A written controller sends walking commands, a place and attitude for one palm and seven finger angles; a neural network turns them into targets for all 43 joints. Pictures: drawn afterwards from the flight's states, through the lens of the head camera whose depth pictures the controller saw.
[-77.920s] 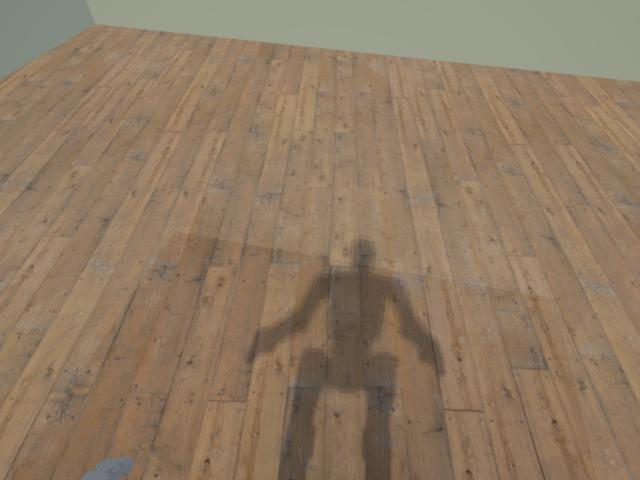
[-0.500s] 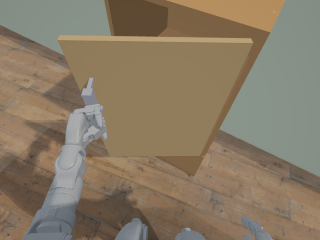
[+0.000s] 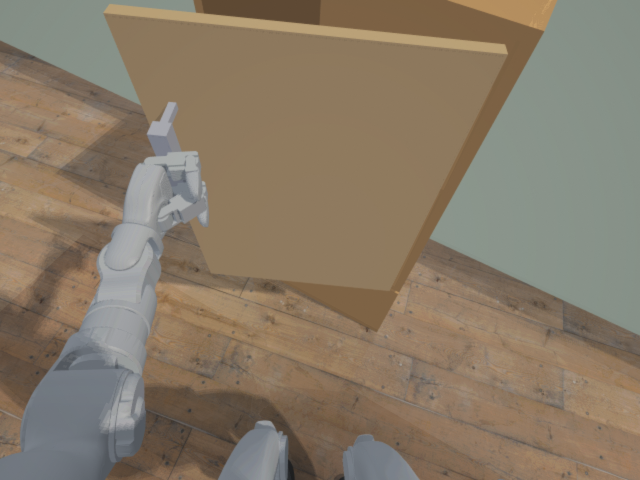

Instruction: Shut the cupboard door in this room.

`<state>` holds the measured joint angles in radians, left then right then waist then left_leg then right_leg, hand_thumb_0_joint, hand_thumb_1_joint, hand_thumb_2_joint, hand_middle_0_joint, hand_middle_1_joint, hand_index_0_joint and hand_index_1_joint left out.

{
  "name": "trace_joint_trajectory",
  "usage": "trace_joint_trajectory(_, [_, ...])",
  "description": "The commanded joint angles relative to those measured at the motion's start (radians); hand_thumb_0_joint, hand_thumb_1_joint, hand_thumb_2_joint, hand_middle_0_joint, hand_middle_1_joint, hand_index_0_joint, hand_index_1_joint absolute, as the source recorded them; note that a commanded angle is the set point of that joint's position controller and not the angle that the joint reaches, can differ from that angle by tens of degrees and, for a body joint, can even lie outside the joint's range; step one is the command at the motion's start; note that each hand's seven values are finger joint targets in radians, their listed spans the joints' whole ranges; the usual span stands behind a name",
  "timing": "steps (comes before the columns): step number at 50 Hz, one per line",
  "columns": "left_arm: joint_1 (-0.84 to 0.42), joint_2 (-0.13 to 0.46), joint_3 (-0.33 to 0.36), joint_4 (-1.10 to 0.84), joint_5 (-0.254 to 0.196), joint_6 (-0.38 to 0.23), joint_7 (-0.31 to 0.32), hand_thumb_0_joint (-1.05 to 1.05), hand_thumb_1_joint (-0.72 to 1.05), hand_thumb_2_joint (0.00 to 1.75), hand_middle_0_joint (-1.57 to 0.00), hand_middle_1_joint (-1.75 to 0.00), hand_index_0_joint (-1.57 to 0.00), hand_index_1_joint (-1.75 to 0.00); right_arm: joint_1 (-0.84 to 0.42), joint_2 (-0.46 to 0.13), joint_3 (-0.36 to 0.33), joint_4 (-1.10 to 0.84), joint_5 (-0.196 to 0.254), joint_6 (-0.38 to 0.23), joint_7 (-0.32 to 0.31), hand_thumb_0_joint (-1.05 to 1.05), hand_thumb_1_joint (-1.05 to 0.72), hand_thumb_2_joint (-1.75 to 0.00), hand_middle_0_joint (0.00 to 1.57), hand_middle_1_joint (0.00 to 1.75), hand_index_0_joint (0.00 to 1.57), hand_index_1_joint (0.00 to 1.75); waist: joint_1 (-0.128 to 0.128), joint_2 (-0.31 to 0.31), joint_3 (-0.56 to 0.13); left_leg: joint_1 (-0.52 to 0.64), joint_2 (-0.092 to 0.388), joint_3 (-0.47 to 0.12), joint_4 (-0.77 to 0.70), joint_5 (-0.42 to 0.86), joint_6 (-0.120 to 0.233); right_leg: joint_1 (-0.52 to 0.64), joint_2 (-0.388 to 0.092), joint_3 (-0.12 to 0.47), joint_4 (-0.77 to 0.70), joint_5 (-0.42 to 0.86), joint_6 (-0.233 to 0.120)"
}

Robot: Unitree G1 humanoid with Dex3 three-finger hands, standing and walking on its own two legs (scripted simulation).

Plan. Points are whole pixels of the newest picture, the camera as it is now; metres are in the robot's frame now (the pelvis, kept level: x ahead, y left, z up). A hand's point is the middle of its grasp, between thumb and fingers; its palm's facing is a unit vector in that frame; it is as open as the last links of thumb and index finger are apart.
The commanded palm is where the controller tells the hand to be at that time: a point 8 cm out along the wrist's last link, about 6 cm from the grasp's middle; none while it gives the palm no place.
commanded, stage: push the door shut along its arc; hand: left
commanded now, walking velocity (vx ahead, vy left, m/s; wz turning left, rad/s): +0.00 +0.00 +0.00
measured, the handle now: (178, 154) +0.52 +0.19 +0.06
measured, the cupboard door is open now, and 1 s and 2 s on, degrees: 24 10 2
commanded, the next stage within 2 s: pull the fist back off the door in 1.22 s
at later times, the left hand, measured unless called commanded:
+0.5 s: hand (227, 160) +0.51 +0.12 +0.06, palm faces -0.24 -0.97 -0.01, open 3.1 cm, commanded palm +0.51 +0.16 +0.06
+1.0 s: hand (258, 131) +0.56 +0.08 +0.07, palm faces -0.36 -0.93 -0.01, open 3.0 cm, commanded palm +0.57 +0.11 +0.06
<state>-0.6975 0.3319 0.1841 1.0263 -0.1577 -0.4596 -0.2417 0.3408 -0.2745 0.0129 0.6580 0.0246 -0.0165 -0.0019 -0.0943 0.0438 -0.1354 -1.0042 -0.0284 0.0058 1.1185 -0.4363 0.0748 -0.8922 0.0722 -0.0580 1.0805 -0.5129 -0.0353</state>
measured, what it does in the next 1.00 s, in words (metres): stands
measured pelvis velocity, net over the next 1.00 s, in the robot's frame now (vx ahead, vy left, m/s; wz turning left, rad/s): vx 0.01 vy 0.00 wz -0.05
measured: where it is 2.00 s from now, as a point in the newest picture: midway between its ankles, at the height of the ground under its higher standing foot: outside the picture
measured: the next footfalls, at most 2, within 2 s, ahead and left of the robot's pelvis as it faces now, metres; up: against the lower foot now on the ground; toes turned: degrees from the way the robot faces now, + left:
none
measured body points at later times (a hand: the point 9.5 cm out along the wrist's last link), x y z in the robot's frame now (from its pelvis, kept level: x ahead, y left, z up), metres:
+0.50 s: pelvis +0.00 +0.00 -0.02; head +0.13 +0.01 +0.41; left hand +0.52 +0.18 +0.07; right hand +0.01 -0.27 -0.12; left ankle +0.05 +0.07 -0.65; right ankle +0.00 -0.11 -0.65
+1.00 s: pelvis +0.01 +0.00 -0.03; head +0.17 +0.02 +0.39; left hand +0.58 +0.13 +0.07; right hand -0.02 -0.27 -0.13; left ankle +0.05 +0.07 -0.65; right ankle +0.00 -0.11 -0.65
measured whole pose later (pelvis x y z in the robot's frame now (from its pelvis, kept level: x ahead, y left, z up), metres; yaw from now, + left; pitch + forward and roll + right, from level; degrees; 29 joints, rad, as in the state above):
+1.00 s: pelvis +0.01 +0.00 -0.03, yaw -3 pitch +28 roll -5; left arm -1.19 0.52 0.26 1.30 -0.06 -0.31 -0.40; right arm 0.39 -0.28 0.04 0.65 0.00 -0.01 0.02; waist -0.24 0.07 -0.14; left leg -1.26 0.01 0.00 1.26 -0.49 0.08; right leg -1.14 0.11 -0.07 1.19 -0.55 -0.04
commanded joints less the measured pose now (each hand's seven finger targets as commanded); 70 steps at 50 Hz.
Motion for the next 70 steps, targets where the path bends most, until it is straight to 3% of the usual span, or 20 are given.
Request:
trace_joint_trajectory(1, [-0.559, 0.12, -0.013, -0.169, -0.009, -0.072, -0.032, 0.0, 0.9, 0.9, -1.3, -1.5, -1.3, -1.5, 0.085, -0.173, -0.065, -0.07, 0.002, -0.032, -0.008, 0.0, -0.9, -0.9, 0.2, 0.3, 0.2, 0.3, -0.076, 0.045, -0.39, 0.467, 0.049, -0.154, -0.132, 0.159, -0.046, -0.085, -0.019, 0.044, -0.142, 0.166, -0.009])
trace_joint_trajectory(2, [-0.574, 0.16, 0.017, -0.16, -0.009, -0.071, -0.036, 0.0, 0.9, 0.9, -1.3, -1.5, -1.3, -1.5, 0.09, -0.18, -0.067, -0.067, 0.003, -0.031, -0.009, 0.0, -0.9, -0.9, 0.2, 0.3, 0.2, 0.3, -0.073, 0.051, -0.392, 0.462, 0.051, -0.155, -0.131, 0.159, -0.046, -0.085, -0.02, 0.048, -0.14, 0.167, -0.011])
trace_joint_trajectory(6, [-0.641, 0.155, 0.0, -0.104, 0.0, -0.057, -0.051, 0.0, 0.9, 0.9, -1.3, -1.5, -1.3, -1.5, 0.107, -0.182, -0.063, -0.059, 0.001, -0.03, -0.009, 0.0, -0.9, -0.9, 0.2, 0.3, 0.2, 0.3, -0.094, 0.054, -0.395, 0.449, 0.052, -0.164, -0.119, 0.151, -0.043, -0.119, -0.017, 0.043, -0.13, 0.153, -0.011])
trace_joint_trajectory(7, [-0.662, 0.181, 0.02, -0.104, 0.001, -0.057, -0.051, 0.0, 0.9, 0.9, -1.3, -1.5, -1.3, -1.5, 0.114, -0.189, -0.065, -0.056, 0.0, -0.029, -0.009, 0.0, -0.9, -0.9, 0.2, 0.3, 0.2, 0.3, -0.099, 0.055, -0.403, 0.444, 0.055, -0.167, -0.116, 0.147, -0.043, -0.126, -0.018, 0.046, -0.128, 0.152, -0.01])
trace_joint_trajectory(10, [-0.701, 0.194, 0.02, -0.089, 0.012, -0.056, -0.061, 0.0, 0.9, 0.9, -1.3, -1.5, -1.3, -1.5, 0.126, -0.19, -0.065, -0.052, -0.003, -0.03, -0.006, 0.0, -0.9, -0.9, 0.2, 0.3, 0.2, 0.3, -0.101, 0.102, -0.442, 0.468, 0.056, -0.172, -0.1, 0.179, -0.046, -0.154, -0.018, 0.045, -0.113, 0.164, -0.012])
trace_joint_trajectory(14, [-0.733, 0.249, 0.058, -0.037, 0.016, -0.032, -0.073, 0.0, 0.9, 0.9, -1.3, -1.5, -1.3, -1.5, 0.15, -0.193, -0.057, -0.056, -0.005, -0.024, -0.003, 0.0, -0.9, -0.9, 0.2, 0.3, 0.2, 0.3, -0.116, 0.07, -0.444, 0.4, 0.05, -0.157, -0.072, 0.191, -0.033, -0.125, -0.01, 0.05, -0.107, 0.174, -0.011])
trace_joint_trajectory(20, [-0.751, 0.344, 0.127, -0.027, 0.021, -0.011, -0.106, 0.0, 0.9, 0.9, -1.3, -1.5, -1.3, -1.5, 0.17, -0.195, -0.052, -0.066, -0.003, -0.014, 0.003, 0.0, -0.9, -0.9, 0.2, 0.3, 0.2, 0.3, -0.103, 0.087, -0.51, 0.361, 0.05, -0.133, -0.033, 0.264, -0.029, -0.068, -0.007, 0.067, -0.09, 0.249, -0.008])
trace_joint_trajectory(23, [-0.771, 0.304, 0.082, -0.028, 0.025, 0.004, -0.128, 0.0, 0.9, 0.9, -1.3, -1.5, -1.3, -1.5, 0.175, -0.189, -0.051, -0.066, -0.003, -0.008, 0.008, 0.0, -0.9, -0.9, 0.2, 0.3, 0.2, 0.3, -0.123, 0.1, -0.49, 0.363, 0.052, -0.131, -0.026, 0.27, -0.027, -0.082, -0.004, 0.068, -0.096, 0.261, -0.006])
trace_joint_trajectory(30, [-0.869, 0.318, 0.078, -0.06, 0.023, 0.02, -0.156, 0.0, 0.9, 0.9, -1.3, -1.5, -1.3, -1.5, 0.203, -0.2, -0.058, -0.048, -0.004, -0.01, 0.009, 0.0, -0.9, -0.9, 0.2, 0.3, 0.2, 0.3, -0.142, 0.145, -0.541, 0.437, 0.06, -0.15, -0.009, 0.339, -0.03, -0.142, 0.0, 0.058, -0.082, 0.285, -0.008])
trace_joint_trajectory(32, [-0.875, 0.277, 0.044, -0.034, 0.022, 0.035, -0.163, 0.0, 0.9, 0.9, -1.3, -1.5, -1.3, -1.5, 0.204, -0.198, -0.057, -0.042, -0.005, -0.01, 0.01, 0.0, -0.9, -0.9, 0.2, 0.3, 0.2, 0.3, -0.156, 0.141, -0.517, 0.445, 0.061, -0.157, -0.01, 0.327, -0.03, -0.173, 0.002, 0.05, -0.088, 0.266, -0.009])
trace_joint_trajectory(37, [-0.931, 0.326, 0.078, 0.015, 0.027, 0.063, -0.167, 0.0, 0.9, 0.9, -1.3, -1.5, -1.3, -1.5, 0.216, -0.203, -0.051, -0.03, -0.009, -0.016, 0.005, 0.0, -0.9, -0.9, 0.2, 0.3, 0.2, 0.3, -0.173, 0.107, -0.495, 0.38, 0.058, -0.15, 0.007, 0.299, -0.021, -0.17, 0.005, 0.051, -0.084, 0.247, -0.008])
trace_joint_trajectory(41, [-0.945, 0.353, 0.09, 0.065, 0.052, 0.073, -0.16, 0.0, 0.9, 0.9, -1.3, -1.5, -1.3, -1.5, 0.226, -0.203, -0.043, -0.031, -0.016, -0.018, 0.008, 0.0, -0.9, -0.9, 0.2, 0.3, 0.2, 0.3, -0.173, 0.148, -0.491, 0.378, 0.061, -0.153, 0.023, 0.326, -0.026, -0.209, 0.007, 0.044, -0.062, 0.246, -0.013])
trace_joint_trajectory(47, [-0.971, 0.372, 0.103, 0.072, 0.085, 0.088, -0.155, 0.0, 0.9, 0.9, -1.3, -1.5, -1.3, -1.5, 0.253, -0.211, -0.05, -0.044, -0.025, -0.013, 0.013, 0.0, -0.9, -0.9, 0.2, 0.3, 0.2, 0.3, -0.179, 0.16, -0.552, 0.411, 0.068, -0.169, 0.042, 0.379, -0.031, -0.248, 0.012, 0.033, -0.033, 0.262, -0.012])
trace_joint_trajectory(52, [-1.09, 0.299, 0.032, 0.091, 0.095, 0.121, -0.161, 0.0, 0.9, 0.9, -1.3, -1.5, -1.3, -1.5, 0.267, -0.212, -0.053, -0.018, -0.026, -0.013, 0.009, 0.0, -0.9, -0.9, 0.2, 0.3, 0.2, 0.3, -0.231, 0.153, -0.522, 0.4, 0.073, -0.179, 0.057, 0.325, -0.024, -0.322, 0.014, 0.029, -0.037, 0.221, -0.006])
trace_joint_trajectory(60, [-1.194, 0.3, 0.019, 0.06, 0.091, 0.142, -0.187, 0.0, 0.9, 0.9, -1.3, -1.5, -1.3, -1.5, 0.289, -0.213, -0.051, 0.014, -0.038, -0.038, 0.002, 0.0, -0.9, -0.9, 0.2, 0.3, 0.2, 0.3, -0.236, 0.236, -0.603, 0.46, 0.066, -0.184, 0.082, 0.395, -0.022, -0.353, 0.02, 0.021, -0.017, 0.237, -0.014])
trace_joint_trajectory(65, [-1.235, 0.262, -0.011, 0.099, 0.098, 0.167, -0.187, 0.0, 0.9, 0.9, -1.3, -1.5, -1.3, -1.5, 0.291, -0.213, -0.049, 0.036, -0.041, -0.048, -0.004, 0.0, -0.9, -0.9, 0.2, 0.3, 0.2, 0.3, -0.262, 0.235, -0.556, 0.458, 0.071, -0.195, 0.084, 0.364, -0.022, -0.416, 0.022, 0.01, -0.014, 0.207, -0.013])
trace_joint_trajectory(66, [-1.234, 0.245, -0.022, 0.124, 0.104, 0.182, -0.181, 0.0, 0.9, 0.9, -1.3, -1.5, -1.3, -1.5, 0.293, -0.213, -0.045, 0.041, -0.046, -0.046, -0.004, 0.0, -0.9, -0.9, 0.2, 0.3, 0.2, 0.3, -0.272, 0.219, -0.539, 0.448, 0.071, -0.201, 0.083, 0.347, -0.021, -0.424, 0.022, 0.001, -0.016, 0.195, -0.014])
trace_joint_trajectory(67, [-1.22, 0.281, 0.189, 0.127, 0.022, 0.202, 0.023, 0.0, 0.9, 0.9, -1.3, -1.5, -1.3, -1.5, 0.344, -0.188, -0.031, 0.004, -0.06, -0.05, 0.009, 0.0, -0.9, -0.9, 0.2, 0.3, 0.2, 0.3, -0.226, 0.219, -0.516, 0.37, 0.087, -0.208, 0.053, 0.299, -0.033, -0.375, 0.01, 0.011, -0.023, 0.192, -0.011])
trace_joint_trajectory(68, [-1.17, 0.24, 0.16, 0.159, 0.052, 0.211, 0.127, 0.0, 0.9, 0.9, -1.3, -1.5, -1.3, -1.5, 0.339, -0.186, -0.032, 0.001, -0.072, -0.052, 0.028, 0.0, -0.9, -0.9, 0.2, 0.3, 0.2, 0.3, -0.23, 0.205, -0.518, 0.34, 0.087, -0.209, 0.042, 0.264, -0.037, -0.36, 0.009, 0.011, -0.021, 0.181, -0.003])
trace_joint_trajectory(70, [-1.127, 0.179, 0.165, 0.153, 0.072, 0.201, 0.25, 0.0, 0.9, 0.9, -1.3, -1.5, -1.3, -1.5, 0.349, -0.182, -0.043, -0.008, -0.092, -0.047, 0.056, 0.0, -0.9, -0.9, 0.2, 0.3, 0.2, 0.3, -0.226, 0.178, -0.536, 0.349, 0.09, -0.225, 0.033, 0.277, -0.044, -0.364, 0.003, 0.004, -0.008, 0.19, 0.005])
